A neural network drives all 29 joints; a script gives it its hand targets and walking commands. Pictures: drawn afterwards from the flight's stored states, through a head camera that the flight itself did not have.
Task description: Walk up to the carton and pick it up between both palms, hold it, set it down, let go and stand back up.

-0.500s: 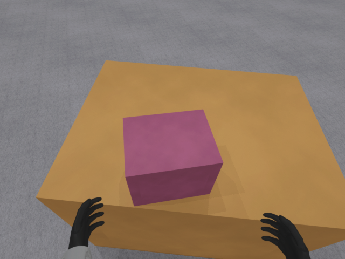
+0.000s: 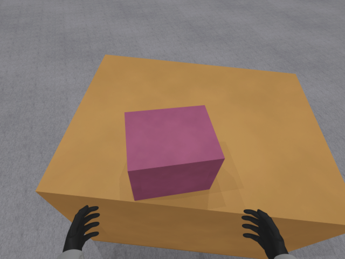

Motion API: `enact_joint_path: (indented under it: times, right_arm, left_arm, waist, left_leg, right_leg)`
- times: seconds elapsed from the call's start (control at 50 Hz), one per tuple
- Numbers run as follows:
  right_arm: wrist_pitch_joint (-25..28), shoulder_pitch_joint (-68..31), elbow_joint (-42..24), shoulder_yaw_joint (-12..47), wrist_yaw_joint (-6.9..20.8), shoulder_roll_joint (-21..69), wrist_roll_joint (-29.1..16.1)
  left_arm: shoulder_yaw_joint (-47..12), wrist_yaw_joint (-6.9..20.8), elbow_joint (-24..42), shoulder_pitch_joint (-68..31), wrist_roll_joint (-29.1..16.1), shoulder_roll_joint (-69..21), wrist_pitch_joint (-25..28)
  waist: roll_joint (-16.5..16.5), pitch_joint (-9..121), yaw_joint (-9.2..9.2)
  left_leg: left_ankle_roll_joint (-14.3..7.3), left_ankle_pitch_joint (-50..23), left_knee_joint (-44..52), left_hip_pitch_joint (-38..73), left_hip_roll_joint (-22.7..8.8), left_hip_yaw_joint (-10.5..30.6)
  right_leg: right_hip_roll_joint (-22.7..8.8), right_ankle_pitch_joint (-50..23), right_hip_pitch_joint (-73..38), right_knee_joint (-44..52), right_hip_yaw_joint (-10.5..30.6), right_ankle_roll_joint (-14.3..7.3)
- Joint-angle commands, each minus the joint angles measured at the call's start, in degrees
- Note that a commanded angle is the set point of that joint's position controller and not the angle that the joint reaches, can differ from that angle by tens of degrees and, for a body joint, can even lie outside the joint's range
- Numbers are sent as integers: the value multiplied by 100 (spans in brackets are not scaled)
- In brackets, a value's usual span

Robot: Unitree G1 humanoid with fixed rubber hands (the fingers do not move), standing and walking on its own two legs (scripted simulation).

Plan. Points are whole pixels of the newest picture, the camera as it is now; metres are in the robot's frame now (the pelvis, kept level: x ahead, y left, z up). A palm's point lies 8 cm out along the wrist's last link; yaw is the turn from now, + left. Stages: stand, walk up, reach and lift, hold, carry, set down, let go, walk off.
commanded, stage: set down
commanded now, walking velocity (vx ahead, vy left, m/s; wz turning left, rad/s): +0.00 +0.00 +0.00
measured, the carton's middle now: (169, 153) +0.39 +0.04 -0.03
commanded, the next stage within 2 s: let go in 1.04 s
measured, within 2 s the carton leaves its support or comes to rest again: neither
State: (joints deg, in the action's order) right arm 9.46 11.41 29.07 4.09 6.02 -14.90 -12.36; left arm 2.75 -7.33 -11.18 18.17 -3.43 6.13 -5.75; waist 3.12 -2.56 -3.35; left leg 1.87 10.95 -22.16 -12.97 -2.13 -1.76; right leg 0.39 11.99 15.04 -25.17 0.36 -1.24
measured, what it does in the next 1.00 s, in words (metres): stands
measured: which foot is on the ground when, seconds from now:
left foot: down 0.00-1.00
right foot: down 0.00-1.00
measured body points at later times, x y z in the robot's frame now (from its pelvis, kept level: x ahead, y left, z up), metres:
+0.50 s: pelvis +0.01 +0.00 +0.00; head +0.05 +0.01 +0.45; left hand +0.17 +0.23 -0.08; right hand +0.18 -0.22 -0.08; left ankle +0.01 +0.14 -0.74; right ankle +0.01 -0.11 -0.74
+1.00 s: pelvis +0.02 +0.00 +0.00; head +0.08 +0.01 +0.45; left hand +0.16 +0.24 -0.09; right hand +0.19 -0.21 -0.10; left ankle +0.01 +0.14 -0.74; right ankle +0.01 -0.11 -0.74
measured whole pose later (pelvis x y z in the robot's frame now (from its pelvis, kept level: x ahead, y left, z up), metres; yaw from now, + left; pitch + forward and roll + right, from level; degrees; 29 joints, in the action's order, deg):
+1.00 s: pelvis +0.02 +0.00 +0.00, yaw +0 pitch +2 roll +1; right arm 13.6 11.6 38.5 2.8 0.4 -10.7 -5.3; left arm 2.7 -1.6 -20.2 17.2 -2.3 10.0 -7.8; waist 1.8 -4.8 -2.3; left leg 1.9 12.7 -22.3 -11.6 -2.1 -1.8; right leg 0.3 13.6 13.6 -25.0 0.4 -0.9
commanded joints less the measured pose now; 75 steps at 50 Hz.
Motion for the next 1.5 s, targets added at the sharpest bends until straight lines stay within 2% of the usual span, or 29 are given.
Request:
enact_joint_path:
  times: [0.0,0.04,0.06,0.08,0.1,0.12,0.14,0.18,0.22,0.24,0.26,0.28,0.3,0.32,0.42,0.44,0.64,0.68,0.72,0.76,0.8,0.9,0.92,1.08,1.12,1.16,1.18,1.32,1.48]
  right_arm:
    - [337,-133,-306,-838,-169,-524,722]
    - [510,75,-466,-722,-183,-616,641]
    - [436,269,138,-670,-260,-422,722]
    - [711,69,-770,-735,-159,-724,447]
    - [663,434,-75,-582,-276,-613,655]
    - [701,482,35,-451,-328,-533,656]
    - [834,369,-295,-467,-312,-662,558]
    - [893,512,17,-373,-379,-462,550]
    - [1089,391,-185,-483,-263,-821,406]
    - [1022,408,330,-443,-331,-550,574]
    - [1129,382,91,-395,-300,-603,434]
    - [1088,392,376,-428,-357,-536,670]
    - [1208,349,92,-476,-302,-609,488]
    - [1161,351,394,-335,-345,-420,611]
    - [990,77,665,-378,-497,-274,881]
    - [1043,-95,377,-490,-456,-419,889]
    - [497,-397,480,-727,-620,36,1308]
    - [464,-233,453,-821,-626,-77,1309]
    - [441,-386,494,-895,-656,-60,1399]
    - [493,-326,741,-946,-640,-191,1377]
    - [566,-218,505,-922,-634,-112,1397]
    - [708,-196,953,-866,-588,-286,1293]
    - [781,-93,746,-819,-637,-293,1270]
    - [1080,-116,1015,-705,-613,-394,1080]
    - [1123,-137,1047,-745,-599,-453,1022]
    - [1105,-162,1161,-621,-605,-436,1091]
    - [1132,-126,1301,-683,-600,-520,1065]
    - [1111,-292,1102,-718,-570,-458,1094]
    - [963,-436,1073,-781,-574,-422,1166]
  left_arm:
    - [-105,49,374,-597,58,1085,229]
    - [-27,40,739,-420,97,1136,371]
    - [6,248,-49,-216,156,1159,272]
    - [110,56,1189,-281,82,1180,505]
    - [60,250,117,29,187,1098,387]
    - [178,408,-206,130,196,1201,397]
    - [147,384,329,90,148,1261,494]
    - [344,472,73,150,243,1310,496]
    - [195,334,699,220,293,1060,574]
    - [256,459,-19,151,443,1097,459]
    - [304,408,525,101,348,1143,536]
    - [247,525,-297,192,424,1122,464]
    - [232,425,397,165,409,1162,532]
    - [289,533,-202,172,431,1230,448]
    - [172,715,-985,-315,398,1318,214]
    - [208,618,-324,-399,329,1338,327]
    - [41,629,-780,-1208,154,1539,-27]
    - [78,575,-574,-1044,196,1517,-35]
    - [33,598,-670,-1170,94,1610,-58]
    - [-9,564,-606,-1034,188,1543,-68]
    - [33,562,-544,-919,135,1553,38]
    - [-38,594,-743,-755,298,1434,67]
    - [21,632,-574,-623,203,1502,117]
    - [129,626,-445,-643,376,1483,334]
    - [82,628,-448,-536,410,1441,316]
    - [51,675,-750,-519,380,1413,282]
    - [50,658,-720,-470,427,1393,291]
    - [-17,662,-641,-620,374,1368,296]
    - [-70,655,-706,-815,313,1390,215]
  waist:
    - [-244,916,408]
    - [-212,1128,441]
    - [-142,946,481]
    - [-347,1564,251]
    - [-56,1197,448]
    - [228,1086,416]
    - [145,1366,417]
    - [-31,1458,379]
    - [-461,1599,335]
    - [-285,1198,396]
    - [-355,1466,280]
    - [-133,1115,383]
    - [-471,1443,329]
    - [-269,1179,278]
    - [-15,640,405]
    - [-29,858,286]
    - [-10,192,329]
    - [-347,437,341]
    - [-160,446,408]
    - [-448,515,449]
    - [-196,680,414]
    - [-405,790,471]
    - [-146,905,465]
    - [-251,1143,510]
    - [-387,1357,467]
    - [-75,1134,468]
    - [-341,1139,489]
    - [-355,1025,427]
    - [-273,779,475]
  left_leg:
    - [-129,-341,236,713,379,-352]
    - [-96,-857,171,743,377,-273]
    - [-107,-810,153,698,449,-324]
    - [-9,-1299,88,752,376,-187]
    - [-6,-1470,39,870,456,-257]
    - [-31,-1449,14,857,509,-267]
    - [-24,-1541,39,923,471,-215]
    - [12,-1730,-87,964,500,-179]
    - [130,-2133,-122,1168,430,-34]
    - [108,-1985,-105,1198,460,-91]
    - [113,-2064,-133,1093,467,-130]
    - [79,-1837,-15,1114,492,-178]
    - [106,-1996,-84,1124,462,-101]
    - [36,-1825,-92,1103,476,-179]
    - [-112,-777,60,977,520,-351]
    - [-73,-915,108,982,425,-289]
    - [-253,397,316,806,360,-452]
    - [-178,179,249,974,361,-443]
    - [-196,176,216,851,352,-455]
    - [-117,-119,171,1013,345,-398]
    - [-133,-381,110,971,342,-404]
    - [-38,-939,21,1141,329,-327]
    - [-53,-1083,-61,1194,367,-389]
    - [56,-1599,-160,1190,399,-237]
    - [90,-1710,-204,1386,394,-247]
    - [12,-1498,-163,1224,411,-238]
    - [64,-1523,-124,1289,427,-235]
    - [21,-1323,-71,1114,409,-281]
    - [-36,-743,64,1052,381,-285]
  right_leg:
    - [-43,-168,-607,825,7,45]
    - [-11,-1185,-916,705,-14,22]
    - [-84,-1302,-915,782,104,84]
    - [48,-1933,-1155,563,-58,28]
    - [11,-2466,-1251,644,18,71]
    - [-34,-2915,-1293,698,61,161]
    - [3,-3030,-1373,588,-50,201]
    - [-47,-3333,-1483,524,47,225]
    - [118,-3305,-1308,453,-126,53]
    - [79,-3025,-1211,605,-59,74]
    - [69,-3233,-1362,527,-66,105]
    - [75,-2941,-1368,651,-42,139]
    - [117,-3075,-1432,530,-100,121]
    - [30,-3071,-1366,638,37,141]
    - [-22,-1717,-1017,823,63,191]
    - [65,-1695,-1043,728,-53,142]
    - [-82,582,-345,958,-19,175]
    - [-71,349,-397,885,-78,153]
    - [-65,281,-372,846,-91,186]
    - [-4,6,-381,816,-110,135]
    - [15,-449,-491,761,-113,123]
    - [97,-1079,-609,660,-150,82]
    - [95,-1398,-776,681,-133,146]
    - [93,-2457,-972,552,-136,164]
    - [111,-2498,-997,550,-159,144]
    - [68,-2565,-1002,578,-87,157]
    - [96,-2451,-950,561,-139,175]
    - [86,-2119,-979,515,-151,186]
    - [117,-1109,-758,591,-229,136]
